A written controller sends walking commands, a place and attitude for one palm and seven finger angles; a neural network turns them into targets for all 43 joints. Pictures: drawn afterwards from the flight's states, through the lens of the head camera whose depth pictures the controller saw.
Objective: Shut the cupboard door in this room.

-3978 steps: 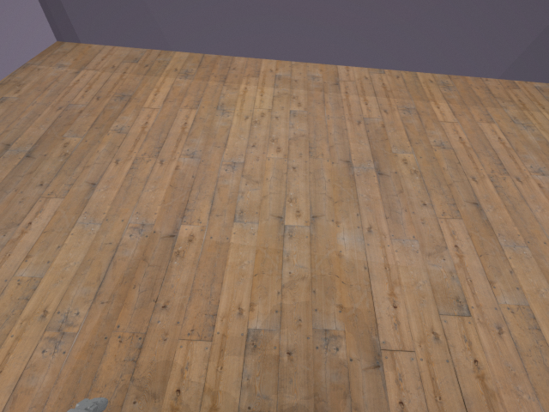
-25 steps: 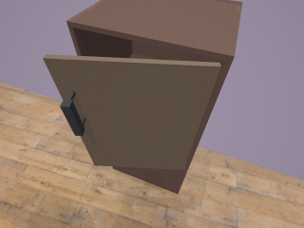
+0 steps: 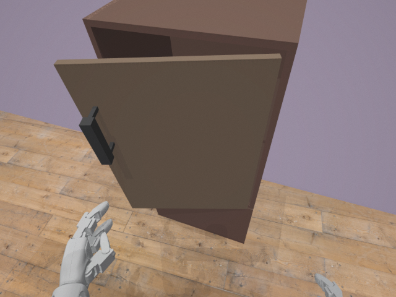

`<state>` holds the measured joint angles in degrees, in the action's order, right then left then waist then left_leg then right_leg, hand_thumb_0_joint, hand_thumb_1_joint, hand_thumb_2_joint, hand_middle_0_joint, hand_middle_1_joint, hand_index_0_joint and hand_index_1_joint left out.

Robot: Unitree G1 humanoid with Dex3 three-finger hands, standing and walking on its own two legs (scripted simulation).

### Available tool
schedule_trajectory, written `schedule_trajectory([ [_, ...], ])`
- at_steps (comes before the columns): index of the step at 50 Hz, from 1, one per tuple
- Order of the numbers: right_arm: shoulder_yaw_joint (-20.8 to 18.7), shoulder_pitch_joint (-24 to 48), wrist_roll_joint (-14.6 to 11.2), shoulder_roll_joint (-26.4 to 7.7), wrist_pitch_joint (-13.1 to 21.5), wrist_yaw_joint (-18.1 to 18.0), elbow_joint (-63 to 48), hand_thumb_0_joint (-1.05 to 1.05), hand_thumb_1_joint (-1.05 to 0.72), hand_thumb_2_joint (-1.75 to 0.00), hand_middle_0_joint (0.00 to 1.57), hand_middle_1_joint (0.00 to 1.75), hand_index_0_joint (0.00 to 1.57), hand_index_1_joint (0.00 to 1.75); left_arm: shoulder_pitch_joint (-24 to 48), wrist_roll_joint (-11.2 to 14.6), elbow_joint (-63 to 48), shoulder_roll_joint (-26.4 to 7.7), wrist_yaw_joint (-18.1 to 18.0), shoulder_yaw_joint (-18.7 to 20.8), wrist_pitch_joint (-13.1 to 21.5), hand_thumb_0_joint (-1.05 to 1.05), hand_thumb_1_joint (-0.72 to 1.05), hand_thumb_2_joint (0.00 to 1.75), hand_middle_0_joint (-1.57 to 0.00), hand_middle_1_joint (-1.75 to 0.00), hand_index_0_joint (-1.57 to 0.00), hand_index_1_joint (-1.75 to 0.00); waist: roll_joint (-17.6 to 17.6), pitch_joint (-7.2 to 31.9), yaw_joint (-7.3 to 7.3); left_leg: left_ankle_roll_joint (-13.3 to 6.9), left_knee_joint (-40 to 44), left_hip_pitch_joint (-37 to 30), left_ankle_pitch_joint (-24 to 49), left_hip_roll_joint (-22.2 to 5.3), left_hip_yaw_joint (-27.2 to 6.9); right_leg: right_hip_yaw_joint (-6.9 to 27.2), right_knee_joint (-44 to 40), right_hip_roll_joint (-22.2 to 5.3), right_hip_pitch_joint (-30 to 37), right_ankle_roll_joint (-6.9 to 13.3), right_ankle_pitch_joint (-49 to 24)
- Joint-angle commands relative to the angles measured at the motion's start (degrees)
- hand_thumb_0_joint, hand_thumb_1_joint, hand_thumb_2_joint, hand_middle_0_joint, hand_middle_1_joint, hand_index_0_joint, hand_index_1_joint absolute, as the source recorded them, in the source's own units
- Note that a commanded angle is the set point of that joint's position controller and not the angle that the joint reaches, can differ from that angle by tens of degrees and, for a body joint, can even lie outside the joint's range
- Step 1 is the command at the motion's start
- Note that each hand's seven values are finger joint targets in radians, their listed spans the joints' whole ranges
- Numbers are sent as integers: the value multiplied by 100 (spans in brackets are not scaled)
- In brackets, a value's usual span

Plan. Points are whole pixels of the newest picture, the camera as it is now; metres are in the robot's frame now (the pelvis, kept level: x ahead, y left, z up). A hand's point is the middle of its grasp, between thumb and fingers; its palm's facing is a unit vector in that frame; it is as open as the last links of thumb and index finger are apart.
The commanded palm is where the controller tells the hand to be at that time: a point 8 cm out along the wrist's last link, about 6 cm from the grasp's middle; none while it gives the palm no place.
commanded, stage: raise the hand and make a fist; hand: left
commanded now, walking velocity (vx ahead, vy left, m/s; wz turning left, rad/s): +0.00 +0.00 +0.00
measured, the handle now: (101, 136) +0.46 +0.24 +0.08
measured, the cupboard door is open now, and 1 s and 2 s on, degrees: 18 18 18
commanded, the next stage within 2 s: bring the fist close to the handle in 1.70 s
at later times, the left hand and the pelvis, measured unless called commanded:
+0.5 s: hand (111, 271) +0.18 +0.17 +0.01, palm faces -0.08 -1.00 -0.02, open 4.7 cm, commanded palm +0.16 +0.23 +0.02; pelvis -0.05 +0.02 -0.05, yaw -2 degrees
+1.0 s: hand (80, 252) +0.20 +0.21 +0.06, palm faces +0.00 -1.00 -0.04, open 3.1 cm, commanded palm +0.18 +0.26 +0.06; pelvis -0.02 +0.04 -0.03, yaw -2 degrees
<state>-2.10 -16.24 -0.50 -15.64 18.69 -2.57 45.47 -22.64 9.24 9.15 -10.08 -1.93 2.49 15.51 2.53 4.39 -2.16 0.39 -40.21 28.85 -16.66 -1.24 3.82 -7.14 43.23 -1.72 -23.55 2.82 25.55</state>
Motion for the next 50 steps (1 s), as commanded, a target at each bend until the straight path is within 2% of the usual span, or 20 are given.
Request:
schedule_trajectory([
  [1, -313, 677, 20, -476, 326, 289, -1244, 0, -90, -90, 20, 30, 20, 30, -1202, 514, 241, 330, 1487, 164, 1861, 0, 90, 90, -40, -52, -40, -52, -2273, 579, 523, 76, -1176, 1367, 231, 317, -467, 1006, 445, -195, -1106, -464, -2043],
  [2, -360, 721, -14, -502, 226, 349, -1362, 0, -90, -90, 20, 30, 20, 30, -1213, 582, 349, -102, 1870, 599, 2177, 0, 90, 90, -42, -54, -42, -54, -1727, 777, 659, 92, -1444, 1589, 303, 323, -409, 1235, 732, -250, -987, -400, -2314],
  [3, -379, 785, -32, -501, 96, 361, -1680, 0, -90, -90, 20, 30, 20, 30, -1181, 596, 18, -442, 1991, 865, 2222, 0, 90, 90, -44, -56, -44, -56, -1052, 1122, 780, 42, -1556, 1669, 290, 405, -232, 1376, 811, -299, -826, -332, -2045],
  [4, -347, 978, -72, -459, -41, 350, -1935, 0, -90, -90, 20, 30, 20, 30, -946, 562, -342, -619, 2002, 930, 2091, 0, 90, 90, -46, -58, -46, -58, -518, 1171, 843, 3, -1577, 1692, 28, 452, -113, 1551, 654, -310, -905, -297, -1268],
  [6, -292, 1163, -123, -414, -298, 280, -2416, 0, -90, -90, 20, 30, 20, 30, -561, 532, -1067, -765, 1731, 914, 1604, 0, 90, 90, -49, -62, -49, -62, -221, 1022, 756, -99, -1611, 1645, -350, 395, -61, 1674, 344, -273, -1167, -277, -61],
  [7, -290, 1102, -135, -393, -424, 230, -2459, 0, -90, -90, 20, 30, 20, 30, -280, 497, -1405, -934, 1501, 1039, 1441, 0, 90, 90, -51, -64, -51, -64, -404, 950, 653, -127, -1648, 1700, -566, 333, -135, 1745, 221, -219, -1316, -299, 494],
  [8, -262, 1071, -137, -359, -478, 192, -2631, 0, -90, -90, 20, 30, 20, 30, -14, 462, -1868, -721, 1312, 777, 1373, 0, 90, 90, -53, -66, -53, -66, -373, 877, 517, -170, -1688, 1643, -731, 297, -159, 1760, 132, -191, -1496, -303, 901],
  [10, -213, 898, -103, -330, -452, 126, -2664, 0, -90, -90, 20, 30, 20, 30, 586, 379, -2776, -662, 967, 586, 1540, 0, 90, 90, -57, -70, -57, -70, -123, 844, 259, -228, -1755, 1404, -821, 177, -283, 1535, 113, -41, -1982, -241, 1249],
  [12, -140, 770, -47, -353, -327, 46, -2574, 0, -90, -90, 20, 30, 20, 30, 1239, 304, -3443, -710, 826, 349, 1868, 0, 90, 90, -60, -74, -60, -74, -80, 884, -2, -271, -1857, 1308, -854, 91, -424, 1363, 236, 90, -2315, -201, 1259],
  [14, -72, 689, -32, -384, -171, 6, -2444, 0, -90, -90, 20, 30, 20, 30, 1064, 290, -3213, -462, 953, -28, 1995, 0, 90, 90, -64, -78, -64, -78, 51, 857, -123, -272, -1882, 1288, -837, 64, -530, 1201, 392, 158, -2459, -166, 1020],
  [17, -13, 587, -76, -468, -59, -44, -2317, 0, -90, -90, 20, 30, 20, 30, 625, 355, -2524, -495, 1267, -77, 1600, 0, 90, 90, -69, -84, -69, -84, 47, 775, -102, -262, -1763, 1415, -967, 54, -607, 1067, 396, 203, -2422, -176, 1030],
  [20, -2, 570, -159, -485, -122, -99, -2440, 0, -90, -90, 20, 30, 20, 30, 225, 473, -2327, -693, 1443, 200, 849, 0, 90, 90, -75, -90, -75, -90, -164, 1023, 145, -250, -1501, 1366, -900, 96, -582, 1091, 154, 136, -1870, -207, 1132],
  [22, -1, 632, -180, -434, -214, -140, -2480, 0, -90, -90, 20, 30, 20, 30, -19, 502, -2243, -851, 1338, 554, 415, 0, 90, 90, -79, -94, -79, -94, -362, 1096, 295, -252, -1309, 1218, -706, 93, -597, 982, 84, 162, -1566, -221, 967],
  [23, 12, 627, -165, -409, -234, -147, -2535, 0, -90, -90, 20, 30, 20, 30, 43, 535, -2558, -804, 1259, 574, 329, 0, 90, 90, -81, -96, -81, -96, -224, 1248, 331, -246, -1234, 1075, -536, 102, -581, 917, 123, 138, -1421, -224, 712],
  [27, 38, 635, -70, -348, -221, -128, -2470, 0, -90, -90, 20, 30, 20, 30, 63, 531, -3007, -821, 833, 809, 511, 0, 90, 90, -88, -104, -88, -104, -132, 1334, 389, -225, -980, 659, -84, 61, -658, 454, 439, 266, -1331, -170, -160],
  [31, 15, 505, -23, -421, -172, -31, -2402, 0, -90, -90, 20, 30, 20, 30, -174, 460, -2983, -560, 840, 430, 866, 0, 90, 90, -95, -112, -95, -112, 17, 1179, 257, -187, -923, 492, 54, 36, -668, 307, 602, 294, -1530, -151, -505],
  [37, -2, 443, -84, -534, -278, -67, -2481, 0, -90, -90, 20, 30, 20, 30, -126, 462, -3023, -818, 988, 552, 669, 0, 90, 90, -106, -124, -106, -124, -14, 957, 233, -190, -674, 392, -240, 29, -724, 289, 426, 314, -1452, -145, -308],
  [42, 41, 412, -90, -515, -334, -83, -2529, 0, -90, -90, 20, 30, 20, 30, -23, 514, -3310, -909, 890, 739, 587, 0, 90, 90, -115, -134, -115, -134, 125, 1114, 298, -167, -515, 29, 73, 21, -762, 224, 385, 347, -1175, -114, -674],
  [45, 85, 406, -107, -502, -359, -55, -2542, 0, -90, -90, 20, 30, 20, 30, 106, 511, -3333, -769, 936, 566, 517, 0, 90, 90, -121, -140, -121, -140, 251, 995, 232, -133, -411, -147, 171, -7, -797, 184, 332, 357, -1173, -115, -790],
  [50, 133, 422, -146, -525, -410, -66, -2549, 0, -90, -90, 20, 30, 20, 30, 249, 580, -3175, -869, 1152, 669, 222, 0, 90, 90, -130, -150, -130, -150, 149, 841, 223, -144, -297, -232, 194, 17, -755, 216, 104, 355, -957, -127, -920],
])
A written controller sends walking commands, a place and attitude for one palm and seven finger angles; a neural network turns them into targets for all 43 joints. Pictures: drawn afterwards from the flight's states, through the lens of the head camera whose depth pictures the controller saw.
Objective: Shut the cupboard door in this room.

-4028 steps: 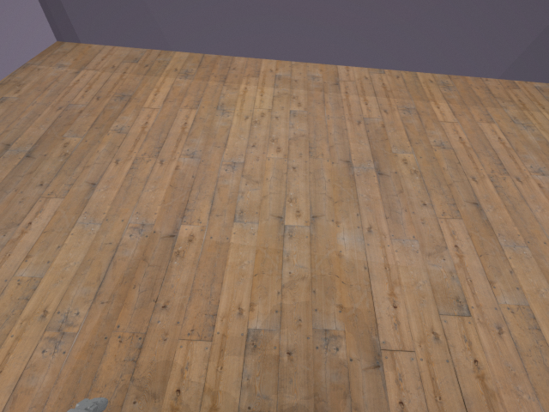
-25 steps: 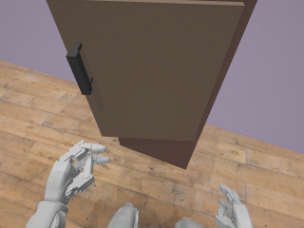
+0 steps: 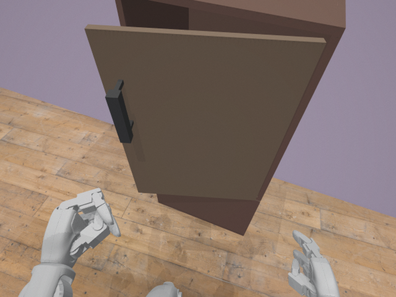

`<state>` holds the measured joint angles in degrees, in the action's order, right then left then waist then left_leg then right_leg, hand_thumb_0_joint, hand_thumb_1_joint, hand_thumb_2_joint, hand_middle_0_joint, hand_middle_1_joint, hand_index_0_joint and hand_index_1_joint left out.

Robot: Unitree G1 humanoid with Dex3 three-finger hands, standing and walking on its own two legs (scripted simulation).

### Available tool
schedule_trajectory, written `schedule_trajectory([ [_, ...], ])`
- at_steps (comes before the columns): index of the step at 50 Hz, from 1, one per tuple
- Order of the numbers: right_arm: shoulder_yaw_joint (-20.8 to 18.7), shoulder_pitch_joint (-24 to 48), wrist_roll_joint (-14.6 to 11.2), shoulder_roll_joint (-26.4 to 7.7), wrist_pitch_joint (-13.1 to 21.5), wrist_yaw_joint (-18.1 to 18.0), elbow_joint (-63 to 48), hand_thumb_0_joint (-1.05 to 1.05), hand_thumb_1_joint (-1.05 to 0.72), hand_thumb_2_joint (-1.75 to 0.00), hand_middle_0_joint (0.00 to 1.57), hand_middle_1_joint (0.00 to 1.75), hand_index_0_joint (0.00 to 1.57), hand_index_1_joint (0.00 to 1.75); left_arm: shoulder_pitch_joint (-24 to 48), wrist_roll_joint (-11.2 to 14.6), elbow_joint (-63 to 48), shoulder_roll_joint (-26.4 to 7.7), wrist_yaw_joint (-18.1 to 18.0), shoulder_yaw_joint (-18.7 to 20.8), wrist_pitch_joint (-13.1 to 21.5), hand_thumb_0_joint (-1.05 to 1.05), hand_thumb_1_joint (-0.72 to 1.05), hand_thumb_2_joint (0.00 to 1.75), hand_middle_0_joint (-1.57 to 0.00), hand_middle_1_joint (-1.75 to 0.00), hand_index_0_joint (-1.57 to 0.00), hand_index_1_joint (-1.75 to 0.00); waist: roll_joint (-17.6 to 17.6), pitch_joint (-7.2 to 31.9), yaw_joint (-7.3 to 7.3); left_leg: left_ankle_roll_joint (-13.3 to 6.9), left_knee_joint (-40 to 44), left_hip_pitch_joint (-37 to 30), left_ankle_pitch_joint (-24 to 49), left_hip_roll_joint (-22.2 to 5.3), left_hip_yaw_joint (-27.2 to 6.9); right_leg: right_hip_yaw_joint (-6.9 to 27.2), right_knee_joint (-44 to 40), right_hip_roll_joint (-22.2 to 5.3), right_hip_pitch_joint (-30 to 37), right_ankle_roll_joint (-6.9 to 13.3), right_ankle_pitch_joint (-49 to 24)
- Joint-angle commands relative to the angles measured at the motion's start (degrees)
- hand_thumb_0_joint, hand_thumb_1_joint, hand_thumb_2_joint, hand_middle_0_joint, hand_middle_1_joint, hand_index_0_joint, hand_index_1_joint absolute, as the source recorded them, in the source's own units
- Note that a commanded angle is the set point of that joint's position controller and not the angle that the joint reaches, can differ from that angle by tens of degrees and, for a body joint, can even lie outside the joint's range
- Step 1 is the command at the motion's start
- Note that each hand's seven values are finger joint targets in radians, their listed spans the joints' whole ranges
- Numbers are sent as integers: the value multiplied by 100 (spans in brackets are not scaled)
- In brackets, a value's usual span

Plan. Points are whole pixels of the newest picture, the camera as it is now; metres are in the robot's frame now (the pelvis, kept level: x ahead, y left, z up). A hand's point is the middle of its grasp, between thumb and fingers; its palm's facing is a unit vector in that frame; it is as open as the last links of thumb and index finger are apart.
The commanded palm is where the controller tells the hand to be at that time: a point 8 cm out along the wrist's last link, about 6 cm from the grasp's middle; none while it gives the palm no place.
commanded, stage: raise the hand and make a fist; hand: left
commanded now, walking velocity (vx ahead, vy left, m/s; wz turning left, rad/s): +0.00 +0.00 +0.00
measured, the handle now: (123, 112) +0.47 +0.21 +0.11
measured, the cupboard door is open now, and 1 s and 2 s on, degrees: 18 18 18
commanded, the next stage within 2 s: bring the fist close to the handle in 0.70 s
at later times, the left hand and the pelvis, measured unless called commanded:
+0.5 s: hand (108, 214) +0.23 +0.17 +0.11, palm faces +0.02 -1.00 -0.04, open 3.1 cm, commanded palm +0.20 +0.22 +0.11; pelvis +0.00 -0.02 +0.02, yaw +0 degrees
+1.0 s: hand (115, 202) +0.25 +0.17 +0.11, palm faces +0.04 -1.00 -0.05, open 3.1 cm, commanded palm +0.23 +0.21 +0.11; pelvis +0.01 -0.03 +0.02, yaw +0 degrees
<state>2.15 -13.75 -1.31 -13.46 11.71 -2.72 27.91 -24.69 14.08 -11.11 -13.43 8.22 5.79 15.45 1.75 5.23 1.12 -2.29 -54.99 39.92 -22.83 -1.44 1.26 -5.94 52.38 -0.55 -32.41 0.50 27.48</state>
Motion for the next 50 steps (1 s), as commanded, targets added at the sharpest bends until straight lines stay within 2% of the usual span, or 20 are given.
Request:
schedule_trajectory([
  [1, -273, 185, -69, -749, 286, -57, -798, 0, -90, -90, 20, 30, 20, 30, 531, 101, -1153, -573, 178, 360, 173, 0, 90, 90, -130, -150, -130, -150, 260, 731, -106, 127, 1220, -1353, 756, 40, -502, 101, -855, 235, -52, 102, -1073],
  [7, -216, 233, -84, -747, 310, -93, -716, 0, -90, -90, 20, 30, 20, 30, 850, 215, -1102, -816, 242, 700, 29, 0, 90, 90, -130, -150, -130, -150, 185, 725, -51, 120, 1378, -1524, 835, 55, -490, 141, -1073, 239, 257, 107, -1149],
  [9, -201, 261, -97, -739, 345, -91, -706, 0, -90, -90, 20, 30, 20, 30, 990, 248, -1174, -799, 281, 688, 13, 0, 90, 90, -130, -150, -130, -150, 332, 769, -63, 125, 1421, -1625, 878, 69, -463, 149, -1128, 218, 298, 98, -1209],
  [10, -192, 255, -101, -731, 356, -94, -666, 0, -90, -90, 20, 30, 20, 30, 973, 289, -1012, -767, 306, 705, -20, 0, 90, 90, -130, -150, -130, -150, 122, 653, -74, 122, 1445, -1599, 846, 74, -465, 150, -1194, 221, 320, 88, -1201],
  [15, -201, 322, -132, -770, 431, -119, -591, 0, -90, -90, 20, 30, 20, 30, 1192, 354, -922, -880, 425, 822, -118, 0, 90, 90, -130, -150, -130, -150, 209, 632, -29, 109, 1567, -1712, 851, 101, -401, 242, -1402, 182, 496, 77, -1189],
  [19, -215, 319, -140, -790, 470, -114, -568, 0, -90, -90, 20, 30, 20, 30, 1042, 393, -630, -768, 506, 751, -205, 0, 90, 90, -130, -150, -130, -150, -73, 451, -25, 102, 1591, -1601, 784, 132, -354, 315, -1550, 144, 546, 38, -1093],
  [21, -231, 324, -133, -787, 498, -109, -556, 0, -90, -90, 20, 30, 20, 30, 1059, 402, -716, -785, 501, 792, -151, 0, 90, 90, -130, -150, -130, -150, 1, 494, 3, 101, 1570, -1646, 904, 147, -316, 355, -1548, 129, 608, 38, -1209],
  [22, -248, 302, -118, -809, 498, -108, -533, 0, -90, -90, 20, 30, 20, 30, 1051, 360, -697, -938, 455, 906, -123, 0, 90, 90, -130, -150, -130, -150, -119, 538, 11, 83, 1534, -1623, 945, 143, -311, 388, -1555, 128, 654, 32, -1235],
  [26, -255, 328, -114, -766, 528, -84, -527, 0, -90, -90, 20, 30, 20, 30, 1136, 361, -816, -859, 388, 893, 62, 0, 90, 90, -130, -150, -130, -150, 45, 602, 13, 99, 1511, -1665, 961, 165, -260, 445, -1546, 98, 656, 31, -1221],
  [27, -264, 308, -100, -785, 522, -87, -481, 0, -90, -90, 20, 30, 20, 30, 1090, 332, -757, -985, 354, 977, 96, 0, 90, 90, -130, -150, -130, -150, -64, 562, 6, 84, 1457, -1602, 1008, 161, -250, 506, -1565, 83, 698, 19, -1287],
  [31, -263, 343, -117, -765, 537, -70, -477, 0, -90, -90, 20, 30, 20, 30, 1134, 335, -752, -811, 374, 809, 175, 0, 90, 90, -130, -150, -130, -150, 93, 506, -25, 90, 1450, -1611, 917, 174, -226, 559, -1600, 61, 616, 13, -1182],
  [32, -273, 311, -110, -792, 525, -73, -457, 0, -90, -90, 20, 30, 20, 30, 1087, 303, -698, -945, 360, 892, 169, 0, 90, 90, -130, -150, -130, -150, -22, 531, -21, 77, 1413, -1565, 949, 164, -222, 610, -1614, 51, 671, -1, -1206],
  [36, -260, 352, -126, -764, 514, -88, -481, 0, -90, -90, 20, 30, 20, 30, 1137, 363, -617, -814, 433, 808, 103, 0, 90, 90, -130, -150, -130, -150, -94, 425, -37, 89, 1398, -1510, 862, 185, -210, 714, -1724, 0, 659, -41, -1095],
  [37, -267, 332, -114, -785, 503, -100, -454, 0, -90, -90, 20, 30, 20, 30, 1103, 355, -577, -938, 422, 911, 97, 0, 90, 90, -130, -150, -130, -150, -276, 440, -48, 73, 1340, -1462, 900, 173, -216, 784, -1743, -19, 701, -76, -1160],
  [38, -264, 373, -125, -757, 502, -98, -480, 0, -90, -90, 20, 30, 20, 30, 1131, 372, -603, -808, 448, 817, 94, 0, 90, 90, -130, -150, -130, -150, -215, 443, -46, 75, 1331, -1471, 943, 183, -200, 831, -1754, -56, 729, -92, -1280],
  [40, -263, 355, -120, -753, 504, -101, -473, 0, -90, -90, 20, 30, 20, 30, 1179, 386, -632, -829, 456, 859, 96, 0, 90, 90, -130, -150, -130, -150, -157, 515, -37, 85, 1341, -1521, 981, 185, -202, 801, -1715, -46, 751, -92, -1368],
  [42, -266, 317, -103, -786, 478, -118, -396, 0, -90, -90, 20, 30, 20, 30, 1358, 338, -538, -1056, 418, 1044, 126, 0, 90, 90, -130, -150, -130, -150, -178, 523, -49, 69, 1321, -1530, 1092, 168, -211, 763, -1647, -12, 742, -86, -1535],
  [44, -256, 336, -116, -761, 482, -112, -379, 0, -90, -90, 20, 30, 20, 30, 1674, 350, -496, -902, 442, 917, 158, 0, 90, 90, -130, -150, -130, -150, -42, 527, -106, 76, 1333, -1601, 1095, 179, -201, 727, -1627, -9, 683, -80, -1600],
  [47, -252, 318, -122, -807, 454, -157, -268, 0, -90, -90, 20, 30, 20, 30, 2123, 360, -80, -1049, 484, 1010, 131, 0, 90, 90, -130, -150, -130, -150, -245, 406, -161, 66, 1313, -1490, 953, 170, -213, 803, -1724, -9, 606, -95, -1321],
  [50, -260, 361, -141, -793, 473, -166, -272, 0, -90, -90, 20, 30, 20, 30, 2438, 345, 29, -845, 574, 798, 100, 0, 90, 90, -130, -150, -130, -150, 102, 715, -101, 67, 1408, -1734, 1087, 183, -214, 683, -1619, 18, 689, -35, -1514],
])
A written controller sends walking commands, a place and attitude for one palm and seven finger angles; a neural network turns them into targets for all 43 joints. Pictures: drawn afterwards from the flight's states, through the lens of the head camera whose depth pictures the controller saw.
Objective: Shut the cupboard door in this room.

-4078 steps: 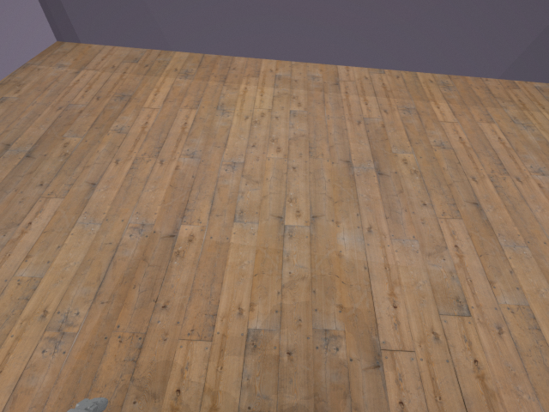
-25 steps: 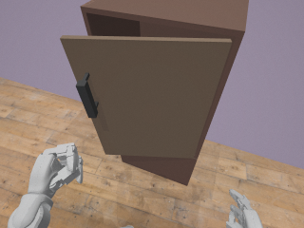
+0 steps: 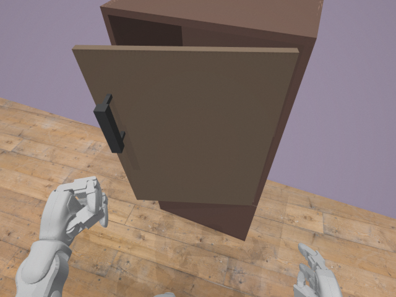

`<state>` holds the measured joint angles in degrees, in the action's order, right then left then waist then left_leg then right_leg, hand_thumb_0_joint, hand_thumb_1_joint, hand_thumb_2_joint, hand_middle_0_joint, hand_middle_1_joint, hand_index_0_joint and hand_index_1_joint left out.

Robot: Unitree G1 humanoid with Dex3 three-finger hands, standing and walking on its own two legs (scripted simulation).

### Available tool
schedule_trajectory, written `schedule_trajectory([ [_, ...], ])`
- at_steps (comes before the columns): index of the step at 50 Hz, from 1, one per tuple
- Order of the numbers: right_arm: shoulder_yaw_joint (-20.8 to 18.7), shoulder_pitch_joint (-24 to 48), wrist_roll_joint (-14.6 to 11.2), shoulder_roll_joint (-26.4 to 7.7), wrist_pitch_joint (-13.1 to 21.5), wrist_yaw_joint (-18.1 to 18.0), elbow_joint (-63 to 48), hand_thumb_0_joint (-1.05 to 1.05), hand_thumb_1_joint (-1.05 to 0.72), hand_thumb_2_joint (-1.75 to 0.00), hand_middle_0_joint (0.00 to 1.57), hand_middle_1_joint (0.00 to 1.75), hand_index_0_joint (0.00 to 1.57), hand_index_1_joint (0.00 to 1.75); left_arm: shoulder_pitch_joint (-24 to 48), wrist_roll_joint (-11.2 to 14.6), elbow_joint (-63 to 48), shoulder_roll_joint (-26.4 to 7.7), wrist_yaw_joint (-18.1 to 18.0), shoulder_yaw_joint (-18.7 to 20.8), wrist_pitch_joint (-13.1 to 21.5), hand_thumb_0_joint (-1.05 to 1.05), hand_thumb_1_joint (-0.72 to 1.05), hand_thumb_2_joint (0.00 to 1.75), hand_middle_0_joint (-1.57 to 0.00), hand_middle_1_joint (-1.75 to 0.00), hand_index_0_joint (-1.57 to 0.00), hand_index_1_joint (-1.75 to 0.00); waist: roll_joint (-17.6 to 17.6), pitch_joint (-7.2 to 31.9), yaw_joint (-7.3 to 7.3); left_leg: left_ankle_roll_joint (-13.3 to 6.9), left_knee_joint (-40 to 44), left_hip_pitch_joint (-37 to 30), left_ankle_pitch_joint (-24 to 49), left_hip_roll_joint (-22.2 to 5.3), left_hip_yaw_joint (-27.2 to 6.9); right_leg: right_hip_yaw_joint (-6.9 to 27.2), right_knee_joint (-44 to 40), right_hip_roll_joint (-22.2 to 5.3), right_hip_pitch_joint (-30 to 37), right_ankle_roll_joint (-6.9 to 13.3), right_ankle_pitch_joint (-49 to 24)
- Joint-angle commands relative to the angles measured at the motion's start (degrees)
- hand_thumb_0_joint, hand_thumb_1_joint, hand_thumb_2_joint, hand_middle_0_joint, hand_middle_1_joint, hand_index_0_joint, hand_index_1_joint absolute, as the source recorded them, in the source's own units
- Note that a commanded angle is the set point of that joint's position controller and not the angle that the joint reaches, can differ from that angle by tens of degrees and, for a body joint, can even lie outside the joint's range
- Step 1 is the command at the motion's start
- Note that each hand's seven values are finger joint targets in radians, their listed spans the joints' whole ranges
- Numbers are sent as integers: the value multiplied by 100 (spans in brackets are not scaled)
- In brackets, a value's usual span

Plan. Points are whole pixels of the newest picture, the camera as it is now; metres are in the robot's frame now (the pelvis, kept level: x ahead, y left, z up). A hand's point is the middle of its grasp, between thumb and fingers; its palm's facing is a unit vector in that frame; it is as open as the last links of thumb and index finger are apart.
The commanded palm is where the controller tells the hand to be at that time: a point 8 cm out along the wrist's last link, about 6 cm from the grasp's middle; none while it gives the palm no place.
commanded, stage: bring the fist close to the handle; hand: left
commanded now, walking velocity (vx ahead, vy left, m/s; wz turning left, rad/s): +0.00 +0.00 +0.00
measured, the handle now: (113, 123) +0.46 +0.24 +0.09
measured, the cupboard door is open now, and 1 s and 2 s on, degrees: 18 18 9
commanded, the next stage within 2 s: push the door shut along its arc in 1.20 s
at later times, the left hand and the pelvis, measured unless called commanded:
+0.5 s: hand (107, 171) +0.32 +0.21 +0.09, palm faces +0.04 -1.00 -0.03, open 3.1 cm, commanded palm +0.31 +0.26 +0.09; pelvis +0.00 +0.01 +0.01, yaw -1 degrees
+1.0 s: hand (116, 149) +0.38 +0.21 +0.09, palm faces +0.03 -1.00 -0.03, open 3.1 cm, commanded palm +0.35 +0.26 +0.09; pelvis +0.00 +0.02 +0.00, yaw -2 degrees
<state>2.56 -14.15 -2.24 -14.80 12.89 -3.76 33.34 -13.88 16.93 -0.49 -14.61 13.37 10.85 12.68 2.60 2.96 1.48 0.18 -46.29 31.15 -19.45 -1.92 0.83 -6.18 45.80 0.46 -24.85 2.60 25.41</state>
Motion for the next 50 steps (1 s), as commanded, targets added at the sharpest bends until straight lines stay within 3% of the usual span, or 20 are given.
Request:
schedule_trajectory([
  [1, -301, 376, -48, -662, 364, -62, -811, 0, -90, -90, 20, 30, 20, 30, 1390, 60, -992, -724, 65, 277, 340, 0, 90, 90, -130, -150, -130, -150, 21, 1007, -130, -182, 559, -926, 840, 230, -185, 642, -918, -70, -32, -236, -1484],
  [2, -308, 335, -35, -691, 353, -67, -788, 0, -90, -90, 20, 30, 20, 30, 1397, 39, -875, -874, 48, 395, 311, 0, 90, 90, -130, -150, -130, -150, -168, 1064, -126, -199, 543, -916, 932, 214, -196, 646, -904, -67, 30, -257, -1623],
  [5, -303, 363, -44, -683, 288, -66, -771, 0, -90, -90, 20, 30, 20, 30, 1748, 15, -629, -840, 33, 376, 237, 0, 90, 90, -130, -150, -130, -150, -118, 989, -133, -183, 621, -923, 920, 228, -164, 589, -903, -54, -22, -252, -1671],
  [7, -311, 343, -22, -717, 246, -73, -720, 0, -90, -90, 20, 30, 20, 30, 1950, 3, -380, -1095, -43, 652, 218, 0, 90, 90, -130, -150, -130, -150, -347, 1006, -87, -186, 638, -857, 903, 217, -171, 626, -939, -56, 61, -254, -1599],
  [9, -308, 406, -37, -682, 217, -48, -763, 0, -90, -90, 20, 30, 20, 30, 2109, -28, -354, -935, -70, 537, 235, 0, 90, 90, -130, -150, -130, -150, -64, 1108, -57, -179, 697, -991, 1008, 228, -141, 575, -888, -48, 77, -224, -1755],
  [11, -317, 360, -28, -683, 189, -36, -742, 0, -90, -90, 20, 30, 20, 30, 2210, -36, -206, -924, -101, 557, 235, 0, 90, 90, -130, -150, -130, -150, -116, 1195, -55, -171, 720, -1065, 1097, 222, -141, 503, -853, -23, 109, -212, -1892],
  [12, -332, 343, -20, -727, 162, -43, -700, 0, -90, -90, 20, 30, 20, 30, 2300, -62, -61, -1128, -124, 696, 242, 0, 90, 90, -130, -150, -130, -150, -293, 1175, -78, -193, 675, -1007, 1135, 214, -132, 566, -880, -33, 149, -238, -1954],
  [17, -342, 323, -29, -742, 70, -29, -644, 0, -90, -90, 20, 30, 20, 30, 2828, -108, 276, -1140, -54, 648, 296, 0, 90, 90, -130, -150, -130, -150, -145, 1251, -102, -191, 715, -1084, 1172, 209, -121, 526, -854, -12, 128, -206, -1983],
  [18, -339, 332, -34, -729, 69, -26, -648, 0, -90, -90, 20, 30, 20, 30, 3029, -108, 277, -971, -38, 482, 304, 0, 90, 90, -130, -150, -130, -150, -102, 1311, -156, -199, 711, -1147, 1218, 213, -122, 510, -841, -14, 85, -208, -2066],
  [22, -368, 252, -23, -793, -10, -45, -548, 0, -90, -90, 20, 30, 20, 30, 3353, -97, 731, -1340, -18, 797, 321, 0, 90, 90, -130, -150, -130, -150, -253, 1337, -152, -202, 691, -1098, 1182, 205, -118, 550, -871, -7, 109, -218, -2042],
  [24, -356, 278, -41, -766, -25, -38, -554, 0, -90, -90, 20, 30, 20, 30, 3634, -105, 771, -1195, 21, 645, 343, 0, 90, 90, -130, -150, -130, -150, 15, 1393, -172, -190, 701, -1175, 1191, 218, -115, 539, -852, -8, 34, -198, -2055],
  [27, -365, 200, -28, -812, -65, -51, -492, 0, -90, -90, 20, 30, 20, 30, 3989, -142, 1049, -1265, 11, 627, 372, 0, 90, 90, -130, -150, -130, -150, -148, 1408, -234, -202, 692, -1162, 1117, 190, -151, 515, -859, 14, -37, -195, -1920],
  [32, -384, 112, -27, -848, -138, -46, -433, 0, -90, -90, 20, 30, 20, 30, 4503, -219, 1501, -1397, 2, 684, 410, 0, 90, 90, -130, -150, -130, -150, -71, 1561, -239, -195, 695, -1193, 1121, 180, -188, 490, -819, 21, -81, -162, -1873],
  [34, -379, 112, -37, -821, -156, -29, -439, 0, -90, -90, 20, 30, 20, 30, 4769, -235, 1611, -1248, -14, 544, 434, 0, 90, 90, -130, -150, -130, -150, -8, 1517, -278, -183, 714, -1213, 1062, 183, -200, 471, -827, 24, -176, -159, -1815],
  [37, -383, 24, -18, -879, -218, -25, -371, 0, -90, -90, 20, 30, 20, 30, 4994, -303, 1943, -1502, -91, 708, 458, 0, 90, 90, -130, -150, -130, -150, -56, 1521, -284, -193, 693, -1134, 1007, 171, -215, 481, -828, 32, -205, -151, -1732],
  [40, -385, -33, -26, -867, -279, -24, -341, 0, -90, -90, 20, 30, 20, 30, 5412, -346, 2223, -1507, -116, 693, 485, 0, 90, 90, -130, -150, -130, -150, -22, 1540, -340, -178, 707, -1128, 948, 162, -224, 464, -815, 36, -302, -150, -1672],
  [41, -386, -44, -20, -862, -292, -13, -348, 0, -90, -90, 20, 30, 20, 30, 5441, -360, 2295, -1474, -117, 669, 497, 0, 90, 90, -130, -150, -130, -150, 59, 1564, -316, -175, 711, -1151, 944, 168, -228, 468, -816, 37, -312, -141, -1658],
  [43, -408, -85, -19, -884, -329, -1, -389, 0, -90, -90, 20, 30, 20, 30, 5202, -345, 2425, -1616, -115, 840, 517, 0, 90, 90, -130, -150, -130, -150, -188, 1695, -237, -196, 697, -1051, 988, 168, -199, 493, -822, 35, -134, -151, -1733],
  [48, -429, -129, -23, -858, -387, 45, -460, 0, -90, -90, 20, 30, 20, 30, 5165, -350, 2213, -1543, -74, 785, 628, 0, 90, 90, -130, -150, -130, -150, 122, 1884, -226, -188, 682, -1215, 1246, 162, -186, 458, -728, 69, -118, -132, -1973],
  [50, -439, -141, -31, -859, -396, 62, -473, 0, -90, -90, 20, 30, 20, 30, 5002, -306, 2167, -1508, -69, 792, 637, 0, 90, 90, -130, -150, -130, -150, 10, 1795, -224, -187, 693, -1186, 1247, 155, -187, 443, -752, 88, -114, -134, -1995],
])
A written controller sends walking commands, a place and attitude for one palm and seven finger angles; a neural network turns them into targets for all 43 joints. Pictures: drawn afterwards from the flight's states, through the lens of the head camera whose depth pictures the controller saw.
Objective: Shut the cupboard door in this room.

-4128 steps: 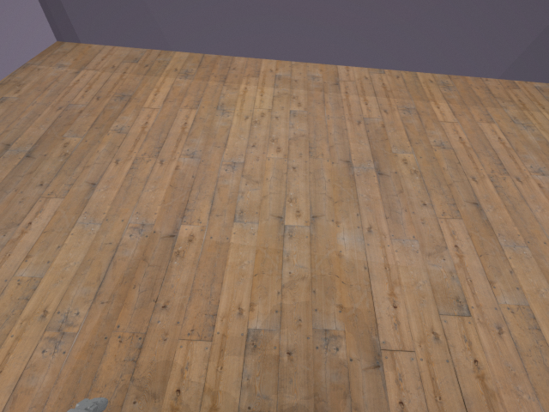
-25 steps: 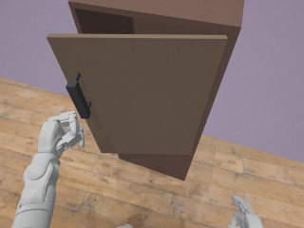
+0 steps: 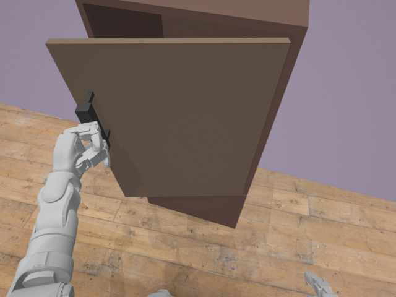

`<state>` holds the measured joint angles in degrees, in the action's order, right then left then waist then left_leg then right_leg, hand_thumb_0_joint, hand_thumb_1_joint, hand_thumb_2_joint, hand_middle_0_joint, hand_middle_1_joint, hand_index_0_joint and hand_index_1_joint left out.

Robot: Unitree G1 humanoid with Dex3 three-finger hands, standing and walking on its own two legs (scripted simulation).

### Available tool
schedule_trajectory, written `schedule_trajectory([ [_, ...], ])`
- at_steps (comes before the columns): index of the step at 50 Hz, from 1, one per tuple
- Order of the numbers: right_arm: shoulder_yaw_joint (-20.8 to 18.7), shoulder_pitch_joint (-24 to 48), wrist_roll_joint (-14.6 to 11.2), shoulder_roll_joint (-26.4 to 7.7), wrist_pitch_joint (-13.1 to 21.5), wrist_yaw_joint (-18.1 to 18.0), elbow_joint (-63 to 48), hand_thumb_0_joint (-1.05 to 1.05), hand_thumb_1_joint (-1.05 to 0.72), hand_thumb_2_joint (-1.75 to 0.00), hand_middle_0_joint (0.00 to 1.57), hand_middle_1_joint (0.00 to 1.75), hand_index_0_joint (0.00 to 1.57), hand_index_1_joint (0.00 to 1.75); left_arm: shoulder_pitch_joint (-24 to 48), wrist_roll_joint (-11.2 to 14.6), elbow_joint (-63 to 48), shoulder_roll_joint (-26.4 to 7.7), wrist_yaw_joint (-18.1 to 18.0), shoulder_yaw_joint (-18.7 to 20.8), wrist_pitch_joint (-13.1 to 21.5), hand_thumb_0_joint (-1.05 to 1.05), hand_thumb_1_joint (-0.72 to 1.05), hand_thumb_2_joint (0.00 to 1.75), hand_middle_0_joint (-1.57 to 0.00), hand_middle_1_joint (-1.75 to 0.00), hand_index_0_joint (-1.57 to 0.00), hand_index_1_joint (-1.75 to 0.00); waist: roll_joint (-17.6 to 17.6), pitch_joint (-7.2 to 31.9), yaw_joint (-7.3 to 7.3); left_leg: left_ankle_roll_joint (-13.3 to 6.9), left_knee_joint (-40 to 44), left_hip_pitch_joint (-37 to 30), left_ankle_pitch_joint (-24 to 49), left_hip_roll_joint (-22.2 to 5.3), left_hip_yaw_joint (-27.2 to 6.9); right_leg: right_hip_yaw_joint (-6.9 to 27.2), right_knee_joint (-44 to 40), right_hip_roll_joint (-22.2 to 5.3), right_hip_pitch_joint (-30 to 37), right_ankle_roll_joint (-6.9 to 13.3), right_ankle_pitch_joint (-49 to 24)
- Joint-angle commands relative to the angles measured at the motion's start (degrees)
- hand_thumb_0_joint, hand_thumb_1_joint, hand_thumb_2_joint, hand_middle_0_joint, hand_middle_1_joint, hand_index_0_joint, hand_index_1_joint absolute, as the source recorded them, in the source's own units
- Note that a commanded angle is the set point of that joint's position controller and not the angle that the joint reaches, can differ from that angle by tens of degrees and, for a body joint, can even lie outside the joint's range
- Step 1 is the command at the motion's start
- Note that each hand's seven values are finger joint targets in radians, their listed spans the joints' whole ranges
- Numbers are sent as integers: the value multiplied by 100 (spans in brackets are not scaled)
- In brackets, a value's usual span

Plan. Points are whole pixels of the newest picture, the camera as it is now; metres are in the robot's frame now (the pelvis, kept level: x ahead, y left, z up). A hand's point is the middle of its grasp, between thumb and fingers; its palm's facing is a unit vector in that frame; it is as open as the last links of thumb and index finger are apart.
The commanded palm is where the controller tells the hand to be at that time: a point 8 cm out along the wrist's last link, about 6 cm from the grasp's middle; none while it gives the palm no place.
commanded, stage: bring the fist close to the handle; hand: left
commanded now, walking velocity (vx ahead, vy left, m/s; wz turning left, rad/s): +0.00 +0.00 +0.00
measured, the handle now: (97, 123) +0.46 +0.24 +0.08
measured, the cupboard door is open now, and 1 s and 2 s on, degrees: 18 9 0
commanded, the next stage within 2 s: push the door shut along its arc in 0.20 s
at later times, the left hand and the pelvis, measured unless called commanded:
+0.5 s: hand (99, 149) +0.38 +0.22 +0.09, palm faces +0.04 -1.00 -0.02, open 3.1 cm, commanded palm +0.37 +0.26 +0.09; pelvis +0.00 +0.00 +0.00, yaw +1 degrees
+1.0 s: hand (114, 126) +0.44 +0.20 +0.09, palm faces -0.12 -0.99 -0.01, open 3.3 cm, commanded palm +0.43 +0.24 +0.09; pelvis -0.01 +0.01 -0.01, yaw +1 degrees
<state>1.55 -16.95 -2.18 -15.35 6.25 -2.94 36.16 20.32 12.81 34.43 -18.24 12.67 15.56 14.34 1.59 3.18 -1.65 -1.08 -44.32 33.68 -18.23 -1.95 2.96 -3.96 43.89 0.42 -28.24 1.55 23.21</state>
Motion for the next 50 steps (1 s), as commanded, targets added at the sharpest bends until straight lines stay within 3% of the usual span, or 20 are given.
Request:
schedule_trajectory([
  [1, -339, 149, -36, -799, 264, -20, -771, 0, -90, -90, 20, 30, 20, 30, 1563, 125, -1307, -1037, 9, 248, 455, 0, 90, 90, -130, -150, -130, -150, 18, 1701, 62, -77, 492, -1386, 1066, 173, -370, 235, -588, 93, 212, -52, -1772],
  [3, -333, 127, -50, -823, 238, -45, -714, 0, -90, -90, 20, 30, 20, 30, 1751, 120, -1201, -1198, -20, 351, 448, 0, 90, 90, -130, -150, -130, -150, -127, 1515, -9, -97, 501, -1253, 900, 167, -363, 268, -644, 86, 144, -74, -1645],
  [5, -340, 154, -46, -808, 244, -53, -722, 0, -90, -90, 20, 30, 20, 30, 1971, 98, -1381, -1100, -29, 232, 472, 0, 90, 90, -130, -150, -130, -150, 136, 1663, -23, -90, 497, -1378, 869, 182, -360, 278, -622, 83, 100, -65, -1588],
  [6, -343, 139, -38, -805, 244, -58, -701, 0, -90, -90, 20, 30, 20, 30, 1937, 85, -1371, -1218, -43, 340, 490, 0, 90, 90, -130, -150, -130, -150, 194, 1649, 14, -70, 509, -1380, 845, 171, -388, 264, -617, 91, 109, -47, -1528],
  [10, -334, 153, -41, -801, 260, -75, -679, 0, -90, -90, 20, 30, 20, 30, 1950, 94, -1305, -1111, -28, 222, 529, 0, 90, 90, -130, -150, -130, -150, 112, 1685, -23, -80, 495, -1403, 840, 171, -395, 259, -621, 96, 100, -53, -1531],
  [12, -342, 95, -35, -843, 238, -96, -621, 0, -90, -90, 20, 30, 20, 30, 1923, 93, -1146, -1377, -15, 441, 516, 0, 90, 90, -130, -150, -130, -150, -107, 1679, -14, -107, 450, -1320, 867, 177, -381, 303, -641, 91, 195, -63, -1590],
  [15, -324, 165, -43, -792, 229, -80, -702, 0, -90, -90, 20, 30, 20, 30, 1876, 102, -1177, -1186, 63, 303, 477, 0, 90, 90, -130, -150, -130, -150, 159, 1748, 32, -86, 469, -1383, 973, 195, -365, 294, -607, 70, 217, -51, -1733],
  [17, -325, 106, -45, -846, 205, -99, -669, 0, -90, -90, 20, 30, 20, 30, 1940, 104, -1015, -1424, 127, 437, 452, 0, 90, 90, -130, -150, -130, -150, -31, 1689, -24, -107, 425, -1299, 962, 184, -359, 319, -625, 75, 225, -66, -1749],
  [20, -290, 115, -61, -853, 185, -139, -603, 0, -90, -90, 20, 30, 20, 30, 2661, 126, -715, -1502, 282, 379, 461, 0, 90, 90, -130, -150, -130, -150, -110, 1476, -181, -112, 415, -1156, 674, 193, -376, 373, -682, 61, 30, -87, -1484],
  [23, -298, 62, -61, -863, 187, -165, -571, 0, -90, -90, 20, 30, 20, 30, 3052, 129, -535, -1569, 452, 350, 519, 0, 90, 90, -130, -150, -130, -150, 215, 1694, -200, -102, 322, -1306, 804, 188, -401, 379, -609, 61, -49, -52, -1568],
  [27, -298, -53, -63, -924, 164, -181, -516, 0, -90, -90, 20, 30, 20, 30, 3414, 167, -131, -1726, 691, 356, 557, 0, 90, 90, -130, -150, -130, -150, 97, 1862, -266, -114, 202, -1247, 873, 192, -428, 400, -536, 58, -80, -56, -1638],
  [29, -297, -62, -65, -914, 157, -170, -520, 0, -90, -90, 20, 30, 20, 30, 3536, 172, -49, -1630, 778, 244, 599, 0, 90, 90, -130, -150, -130, -150, 320, 1968, -249, -81, 211, -1341, 894, 186, -469, 358, -493, 59, -187, -36, -1605],
  [31, -297, -108, -70, -935, 155, -162, -481, 0, -90, -90, 20, 30, 20, 30, 3843, 180, 132, -1494, 838, 67, 600, 0, 90, 90, -130, -150, -130, -150, 305, 1858, -344, -78, 203, -1393, 790, 169, -526, 295, -493, 88, -451, -27, -1414],
  [33, -311, -192, -64, -990, 141, -177, -423, 0, -90, -90, 20, 30, 20, 30, 4060, 167, 343, -1716, 862, 202, 643, 0, 90, 90, -130, -150, -130, -150, 112, 1926, -378, -100, 156, -1308, 789, 163, -544, 320, -475, 82, -449, -35, -1403],
  [35, -318, -243, -61, -1002, 131, -162, -406, 0, -90, -90, 20, 30, 20, 30, 4206, 131, 422, -1673, 933, 109, 677, 0, 90, 90, -130, -150, -130, -150, 307, 2049, -386, -78, 138, -1410, 886, 156, -582, 292, -413, 87, -525, -14, -1450],
  [39, -334, -364, -51, -1043, 77, -147, -345, 0, -90, -90, 20, 30, 20, 30, 4303, 129, 723, -1819, 1049, 186, 700, 0, 90, 90, -130, -150, -130, -150, 289, 2167, -395, -72, 75, -1386, 984, 145, -605, 271, -358, 100, -560, -7, -1494],
  [41, -334, -410, -52, -1057, 58, -151, -292, 0, -90, -90, 20, 30, 20, 30, 4683, 104, 895, -1763, 1100, 69, 699, 0, 90, 90, -130, -150, -130, -150, 277, 2009, -521, -77, 77, -1326, 800, 122, -642, 248, -369, 114, -809, -17, -1270],
  [44, -350, -514, -37, -1090, 43, -151, -233, 0, -90, -90, 20, 30, 20, 30, 4974, 64, 1073, -1770, 1126, 30, 732, 0, 90, 90, -130, -150, -130, -150, 286, 2128, -586, -76, 37, -1385, 834, 105, -705, 223, -312, 125, -964, -8, -1209],
  [47, -367, -630, -2, -1139, 20, -131, -227, 0, -90, -90, 20, 30, 20, 30, 4947, 40, 1267, -2037, 1116, 285, 736, 0, 90, 90, -130, -150, -130, -150, 448, 2333, -504, -65, -11, -1438, 1012, 105, -734, 201, -225, 134, -976, 29, -1234],
  [50, -382, -673, 0, -1107, -17, -79, -240, 0, -90, -90, 20, 30, 20, 30, 5010, -36, 1267, -1903, 1118, 139, 762, 0, 90, 90, -130, -150, -130, -150, 419, 2461, -558, -58, -60, -1528, 1124, 75, -731, 203, -198, 151, -1049, 3, -1325],
])
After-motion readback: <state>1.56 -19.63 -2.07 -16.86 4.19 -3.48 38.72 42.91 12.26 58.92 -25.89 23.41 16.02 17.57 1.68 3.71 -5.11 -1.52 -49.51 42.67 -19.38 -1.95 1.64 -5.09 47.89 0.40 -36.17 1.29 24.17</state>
